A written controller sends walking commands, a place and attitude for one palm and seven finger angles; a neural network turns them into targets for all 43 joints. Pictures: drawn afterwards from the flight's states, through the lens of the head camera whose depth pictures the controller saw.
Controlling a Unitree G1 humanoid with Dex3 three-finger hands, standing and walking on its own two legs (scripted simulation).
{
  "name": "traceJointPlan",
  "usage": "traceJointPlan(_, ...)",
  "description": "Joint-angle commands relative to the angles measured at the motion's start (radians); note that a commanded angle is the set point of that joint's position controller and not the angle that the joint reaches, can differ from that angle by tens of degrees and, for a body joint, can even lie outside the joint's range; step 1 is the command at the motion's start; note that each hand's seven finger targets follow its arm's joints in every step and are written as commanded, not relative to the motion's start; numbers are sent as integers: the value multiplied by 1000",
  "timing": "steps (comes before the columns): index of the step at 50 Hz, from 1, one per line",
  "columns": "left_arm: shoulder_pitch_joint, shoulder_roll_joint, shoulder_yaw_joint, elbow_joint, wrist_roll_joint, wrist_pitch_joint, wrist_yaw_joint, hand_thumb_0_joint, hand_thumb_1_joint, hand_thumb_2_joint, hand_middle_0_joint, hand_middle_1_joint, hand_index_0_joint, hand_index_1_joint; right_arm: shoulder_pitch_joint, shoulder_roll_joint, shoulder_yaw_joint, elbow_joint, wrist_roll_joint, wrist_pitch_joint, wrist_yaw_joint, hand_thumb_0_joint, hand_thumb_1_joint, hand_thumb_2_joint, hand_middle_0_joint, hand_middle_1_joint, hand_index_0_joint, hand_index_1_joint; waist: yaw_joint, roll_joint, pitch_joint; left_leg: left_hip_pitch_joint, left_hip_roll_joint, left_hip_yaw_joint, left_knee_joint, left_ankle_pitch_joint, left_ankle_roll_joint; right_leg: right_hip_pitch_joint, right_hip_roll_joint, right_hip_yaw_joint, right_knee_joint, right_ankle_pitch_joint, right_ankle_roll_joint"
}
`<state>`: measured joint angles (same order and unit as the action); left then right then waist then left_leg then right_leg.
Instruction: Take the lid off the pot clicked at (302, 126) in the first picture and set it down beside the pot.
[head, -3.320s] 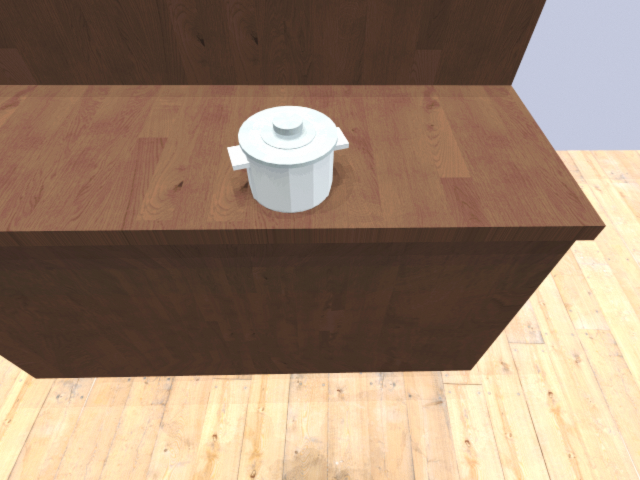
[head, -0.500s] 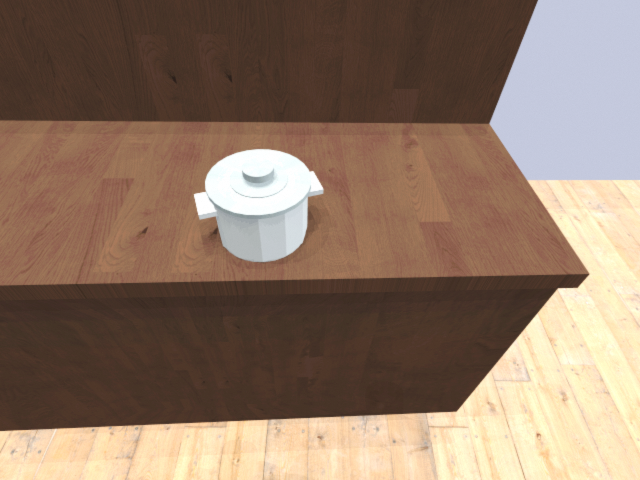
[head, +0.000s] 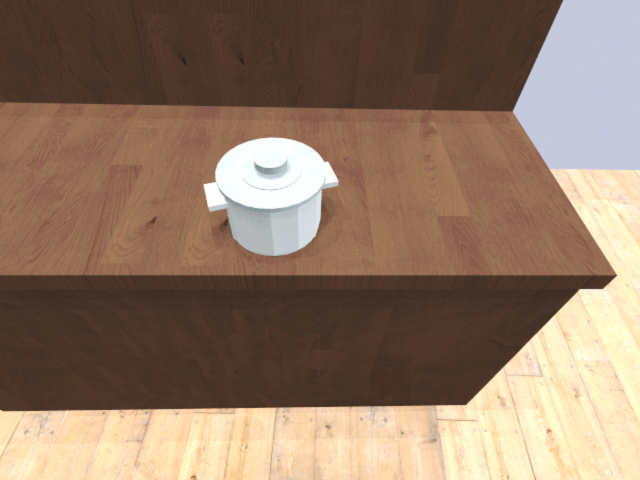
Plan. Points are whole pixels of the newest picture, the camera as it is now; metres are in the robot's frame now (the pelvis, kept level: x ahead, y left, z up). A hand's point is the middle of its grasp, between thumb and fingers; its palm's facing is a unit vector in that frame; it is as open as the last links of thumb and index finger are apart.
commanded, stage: look again from close up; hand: left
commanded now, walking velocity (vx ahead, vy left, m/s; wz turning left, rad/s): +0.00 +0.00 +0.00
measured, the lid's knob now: (270, 160) +0.52 +0.11 +0.11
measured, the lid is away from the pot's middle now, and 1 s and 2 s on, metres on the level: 0.00 0.00 0.00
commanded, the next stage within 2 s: lift the closed hand beside the body in 0.64 s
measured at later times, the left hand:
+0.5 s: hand out of the picture +0.03 +0.21 -0.18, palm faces +0.00 -0.97 -0.22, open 7.4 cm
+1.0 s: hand (166, 466) +0.15 +0.20 -0.06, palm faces +0.17 -0.95 -0.27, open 6.1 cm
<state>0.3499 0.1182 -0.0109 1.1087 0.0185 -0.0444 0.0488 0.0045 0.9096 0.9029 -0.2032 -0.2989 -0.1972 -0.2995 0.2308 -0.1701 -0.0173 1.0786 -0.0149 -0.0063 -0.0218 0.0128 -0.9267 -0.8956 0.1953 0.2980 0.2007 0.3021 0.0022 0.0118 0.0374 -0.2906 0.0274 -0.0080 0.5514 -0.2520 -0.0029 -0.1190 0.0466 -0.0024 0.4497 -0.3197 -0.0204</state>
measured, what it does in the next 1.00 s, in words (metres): stands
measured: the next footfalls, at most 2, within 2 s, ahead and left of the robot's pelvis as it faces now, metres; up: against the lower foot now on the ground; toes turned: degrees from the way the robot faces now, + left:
none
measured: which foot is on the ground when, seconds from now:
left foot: down 0.00-1.00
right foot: down 0.00-1.00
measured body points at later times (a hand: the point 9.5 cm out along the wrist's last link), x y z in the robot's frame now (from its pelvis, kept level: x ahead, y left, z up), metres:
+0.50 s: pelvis +0.01 +0.02 +0.00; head +0.02 +0.03 +0.45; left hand +0.03 +0.26 -0.16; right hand +0.04 -0.21 -0.15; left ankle +0.03 +0.12 -0.74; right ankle -0.05 -0.11 -0.74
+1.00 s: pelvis +0.00 +0.01 +0.00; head -0.03 -0.01 +0.45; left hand +0.14 +0.25 -0.04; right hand +0.16 -0.22 -0.09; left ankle +0.03 +0.12 -0.74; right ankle -0.05 -0.11 -0.74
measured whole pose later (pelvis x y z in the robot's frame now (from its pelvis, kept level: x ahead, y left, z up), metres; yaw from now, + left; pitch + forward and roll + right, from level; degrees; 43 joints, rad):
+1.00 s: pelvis +0.00 +0.01 +0.00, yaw +0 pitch -1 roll +0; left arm 0.44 0.16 0.05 0.28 0.01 0.01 0.09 0.00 0.91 0.90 -0.43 -0.55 -0.43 -0.56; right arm 0.17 -0.19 -0.02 0.74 0.03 -0.13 -0.01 0.02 -0.91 -0.90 0.20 0.30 0.20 0.30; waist -0.02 0.03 -0.06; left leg -0.26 -0.02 0.01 0.48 -0.21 0.02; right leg -0.14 -0.01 0.01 0.49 -0.34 0.00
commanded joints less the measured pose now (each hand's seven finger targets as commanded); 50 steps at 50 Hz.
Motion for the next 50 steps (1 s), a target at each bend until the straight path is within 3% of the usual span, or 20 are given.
traceJointPlan(1,27,129,28,-82,0,0,8,0,900,900,-200,-300,-200,-300,67,-78,-7,-82,4,-20,1,0,-900,-900,200,300,200,300,-24,73,-23,54,59,-73,-34,153,33,-121,-116,85,-18,141,-46)
traceJointPlan(4,51,122,24,-81,-1,14,4,0,900,900,-200,-300,-200,-300,60,-93,-5,-101,5,-23,-4,0,-900,-900,200,300,200,300,0,27,6,36,76,-111,-68,170,56,-119,-89,59,-8,69,-35)
traceJointPlan(8,39,123,23,-92,1,21,6,0,900,900,-200,-300,-200,-300,59,-102,-6,-102,6,-24,-3,0,-900,-900,200,300,200,300,-2,-32,54,8,67,-110,-99,116,56,-137,-91,70,-12,41,-29)
traceJointPlan(9,32,135,25,-97,-3,25,2,0,900,900,-200,-300,-200,-300,53,-106,-4,-105,5,-24,-3,0,-900,-900,200,300,200,300,5,9,46,18,66,-115,-119,95,59,-137,-92,60,-5,35,-26)
traceJointPlan(14,23,159,27,-111,-4,27,0,0,900,900,-200,-300,-200,-300,49,-111,-5,-103,6,-26,-3,0,-900,-900,200,300,200,300,8,-19,9,48,64,-108,-125,126,60,-116,-100,56,-3,75,-17)
traceJointPlan(19,13,175,29,-118,-7,28,0,0,900,900,-200,-300,-200,-300,46,-117,-6,-94,8,-30,-5,0,-900,-900,200,300,200,300,9,7,-28,95,69,-97,-120,211,59,-101,-104,56,2,123,-11)
traceJointPlan(24,10,181,28,-111,-7,28,-1,0,900,900,-200,-300,-200,-300,39,-114,-7,-81,10,-30,-7,0,-900,-900,200,300,200,300,10,6,-27,108,66,-91,-118,244,57,-92,-111,63,-11,155,-8)
traceJointPlan(35,10,176,24,-92,-7,26,-4,0,900,900,-200,-300,-200,-300,17,-109,-10,-57,12,-25,-6,0,-900,-900,200,300,200,300,7,-4,1,110,53,-72,-125,164,45,-110,-125,83,-44,160,-10)
traceJointPlan(36,11,177,24,-90,-7,25,-4,0,900,900,-200,-300,-200,-300,18,-106,-10,-56,13,-25,-5,0,-900,-900,200,300,200,300,6,-7,-5,115,53,-70,-123,177,45,-106,-127,88,-45,176,-10)
traceJointPlan(37,45,157,23,-70,14,4,29,0,900,900,-200,-300,-200,-300,-17,-138,-5,-107,11,-25,-1,0,-900,-900,200,300,200,300,8,36,21,100,76,-48,34,353,25,-135,-157,126,-62,362,0)
traceJointPlan(38,-555,350,68,-1338,-102,-145,45,0,900,900,-244,-348,-244,-348,33,-211,-18,-403,70,-202,4,0,-900,-900,200,300,200,300,14,211,-444,356,-4,-73,-113,428,-12,-38,-97,12,10,374,-15)
traceJointPlan(39,-339,423,128,-1315,-62,-88,118,0,900,900,-288,-396,-288,-396,-48,-148,9,-373,80,-272,-28,0,-900,-900,200,300,200,300,11,274,-406,418,11,-41,-77,441,-16,-83,-67,3,39,299,-23)
traceJointPlan(40,-174,279,45,-1232,-48,-18,128,0,900,900,-332,-444,-332,-444,-57,-160,7,-362,72,-294,-49,0,-900,-900,200,300,200,300,19,275,-403,380,26,-53,-111,429,-33,-82,-69,-23,27,242,-25)
traceJointPlan(41,77,89,-21,-1040,-59,73,133,0,900,900,-376,-492,-376,-492,-74,-124,6,-334,86,-291,-44,0,-900,-900,200,300,200,300,10,197,-284,320,14,-56,-134,390,-21,-70,-69,-51,3,243,-17)
traceJointPlan(43,240,65,5,-844,-14,104,118,0,900,900,-464,-588,-464,-588,-93,-150,-18,-372,49,-272,-25,0,-900,-900,200,300,200,300,23,9,-90,213,-2,-44,-145,356,2,-116,-53,-85,-54,252,2)
traceJointPlan(44,357,31,10,-691,-2,113,101,0,900,900,-508,-636,-508,-636,-107,-161,-42,-398,50,-245,-12,0,-900,-900,200,300,200,300,27,-103,-36,138,-1,-39,-135,323,10,-134,-50,-96,-55,258,5)
traceJointPlan(45,386,47,35,-682,4,107,80,0,900,900,-552,-684,-552,-684,-118,-155,-52,-431,43,-208,-2,0,-900,-900,200,300,200,300,32,-219,22,89,0,-31,-130,291,10,-162,-43,-101,-52,258,9)
traceJointPlan(47,478,96,101,-722,2,84,38,0,900,900,-640,-780,-640,-780,-187,-150,-66,-497,49,-162,-1,0,-900,-900,200,300,200,300,59,-291,82,24,-8,2,-132,198,9,-183,-46,-85,-76,196,12)
traceJointPlan(49,402,216,189,-962,-28,26,25,0,900,900,-728,-876,-728,-876,-197,-153,-58,-575,56,-152,-3,0,-900,-900,200,300,200,300,66,-189,30,55,-18,22,-130,139,10,-157,-64,-59,-103,137,11)
traceJointPlan(50,276,256,189,-1154,-35,-10,25,0,900,900,-772,-924,-772,-924,-203,-155,-45,-619,50,-161,-8,0,-900,-900,200,300,200,300,56,-65,-16,96,-27,33,-130,125,12,-154,-68,-40,-111,122,13)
